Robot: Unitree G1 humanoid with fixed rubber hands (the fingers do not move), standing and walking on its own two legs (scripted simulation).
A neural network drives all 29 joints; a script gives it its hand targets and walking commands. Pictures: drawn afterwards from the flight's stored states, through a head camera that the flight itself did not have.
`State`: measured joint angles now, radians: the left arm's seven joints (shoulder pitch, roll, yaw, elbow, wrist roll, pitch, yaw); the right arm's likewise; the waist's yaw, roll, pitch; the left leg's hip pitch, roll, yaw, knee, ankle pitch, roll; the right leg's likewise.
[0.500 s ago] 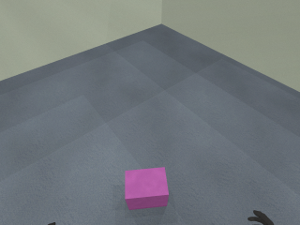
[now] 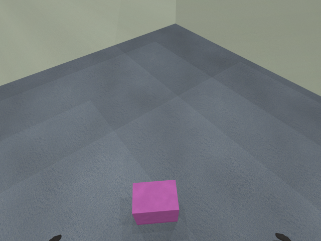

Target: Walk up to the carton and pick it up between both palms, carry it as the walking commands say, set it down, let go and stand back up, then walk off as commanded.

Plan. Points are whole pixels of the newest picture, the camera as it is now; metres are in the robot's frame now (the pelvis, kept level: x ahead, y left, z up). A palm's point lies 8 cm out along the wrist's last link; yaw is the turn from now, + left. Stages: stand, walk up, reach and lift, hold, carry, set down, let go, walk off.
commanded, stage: walk up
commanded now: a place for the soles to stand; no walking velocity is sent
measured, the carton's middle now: (155, 202) +0.44 +0.05 -0.67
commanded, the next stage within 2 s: reach and lift in 0.40 s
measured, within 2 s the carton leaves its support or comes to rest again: neither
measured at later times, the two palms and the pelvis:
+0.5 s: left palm out of the picture +0.14 +0.31 -0.10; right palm out of the picture +0.13 -0.29 -0.11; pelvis -0.01 +0.01 -0.01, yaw -1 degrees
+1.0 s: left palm (75, 206) +0.27 +0.28 -0.15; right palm (248, 202) +0.26 -0.25 -0.15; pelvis -0.01 +0.02 -0.06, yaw -1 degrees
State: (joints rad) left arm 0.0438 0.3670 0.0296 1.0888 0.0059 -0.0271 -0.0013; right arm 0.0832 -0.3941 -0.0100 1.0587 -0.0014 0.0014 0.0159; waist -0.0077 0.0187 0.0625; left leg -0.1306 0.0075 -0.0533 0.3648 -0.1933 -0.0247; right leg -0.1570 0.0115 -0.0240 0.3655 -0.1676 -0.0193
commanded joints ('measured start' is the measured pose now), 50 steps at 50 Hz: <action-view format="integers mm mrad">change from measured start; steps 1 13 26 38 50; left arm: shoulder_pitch -48 -41 -82 -189 -278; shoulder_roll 219 222 165 48 109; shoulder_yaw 44 45 211 196 259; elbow -48 -59 -539 -682 -499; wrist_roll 1 -4 94 27 38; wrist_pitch -15 -7 224 200 217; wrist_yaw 10 7 -76 -49 -19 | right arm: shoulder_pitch -36 -20 -101 -210 -343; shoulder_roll -166 -177 -100 -20 40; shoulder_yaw -29 -33 -161 -158 -120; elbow -45 -37 -538 -644 -509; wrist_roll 7 -2 -62 -33 28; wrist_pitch -9 -15 197 182 208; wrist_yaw -8 -10 39 22 -5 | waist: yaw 4 10 20 -17 56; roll -72 -11 -70 -54 0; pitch -99 -100 -121 -356 -606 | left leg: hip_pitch -19 -14 -174 -343 -543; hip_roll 93 109 -71 -48 -77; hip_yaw -69 -75 130 15 64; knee -34 -48 90 354 516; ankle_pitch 96 179 -142 206 355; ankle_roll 40 45 13 -2 -27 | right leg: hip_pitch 60 91 -15 -234 -405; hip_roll -163 -144 13 24 25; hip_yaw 140 109 -16 33 29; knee -97 -64 87 386 554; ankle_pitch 48 90 -187 221 379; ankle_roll -12 -7 49 54 65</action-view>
